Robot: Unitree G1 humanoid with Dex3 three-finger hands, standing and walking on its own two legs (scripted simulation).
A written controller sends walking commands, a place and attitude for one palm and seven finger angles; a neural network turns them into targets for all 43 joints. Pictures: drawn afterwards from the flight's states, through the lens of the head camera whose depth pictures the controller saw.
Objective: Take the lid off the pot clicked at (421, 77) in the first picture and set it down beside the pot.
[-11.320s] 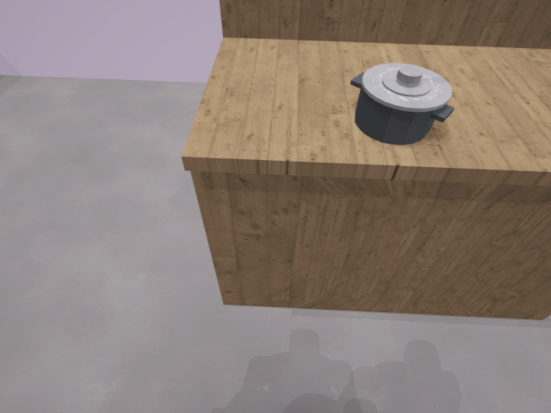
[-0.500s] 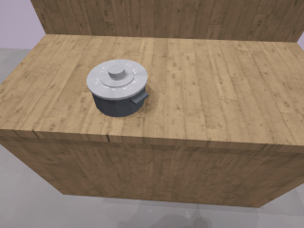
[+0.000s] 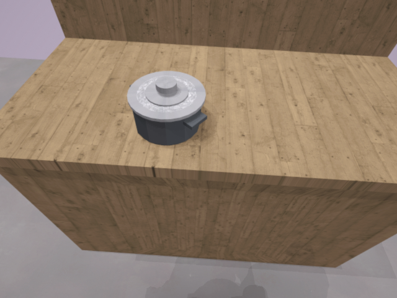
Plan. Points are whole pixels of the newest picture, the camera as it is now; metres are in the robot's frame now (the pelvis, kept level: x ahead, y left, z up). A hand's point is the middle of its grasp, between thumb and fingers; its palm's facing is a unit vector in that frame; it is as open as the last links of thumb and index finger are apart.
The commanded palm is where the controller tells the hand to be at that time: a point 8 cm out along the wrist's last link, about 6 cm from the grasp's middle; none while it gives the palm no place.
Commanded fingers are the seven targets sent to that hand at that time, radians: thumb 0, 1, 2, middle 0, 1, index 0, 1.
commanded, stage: look again from close up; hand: left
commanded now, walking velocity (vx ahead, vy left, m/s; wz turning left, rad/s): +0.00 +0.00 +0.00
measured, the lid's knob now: (166, 84) +0.53 +0.12 +0.14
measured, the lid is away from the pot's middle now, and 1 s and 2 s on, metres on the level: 0.01 0.01 0.01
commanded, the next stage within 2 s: lift the closed hand beside the body in 0.28 s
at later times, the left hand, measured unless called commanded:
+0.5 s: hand out of the picture +0.10 +0.18 -0.10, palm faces +0.22 -0.94 -0.26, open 7.1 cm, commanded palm +0.08 +0.23 -0.03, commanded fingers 0.00 0.90 0.90 -0.51 -0.64 -0.51 -0.64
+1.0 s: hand (74, 289) +0.13 +0.21 +0.03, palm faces +0.32 -0.88 -0.34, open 3.1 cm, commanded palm +0.08 +0.25 +0.08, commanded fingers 0.00 0.90 0.90 -1.30 -1.50 -1.30 -1.50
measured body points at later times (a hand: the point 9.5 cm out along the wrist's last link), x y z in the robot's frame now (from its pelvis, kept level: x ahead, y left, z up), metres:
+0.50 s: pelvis +0.00 -0.01 +0.01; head +0.01 -0.01 +0.46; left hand +0.08 +0.23 -0.08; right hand +0.08 -0.24 -0.13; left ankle +0.03 +0.11 -0.73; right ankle -0.04 -0.16 -0.73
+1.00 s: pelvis +0.00 -0.02 +0.02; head +0.01 -0.03 +0.47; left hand +0.11 +0.26 +0.05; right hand +0.22 -0.24 -0.06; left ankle +0.03 +0.11 -0.73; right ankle -0.04 -0.16 -0.73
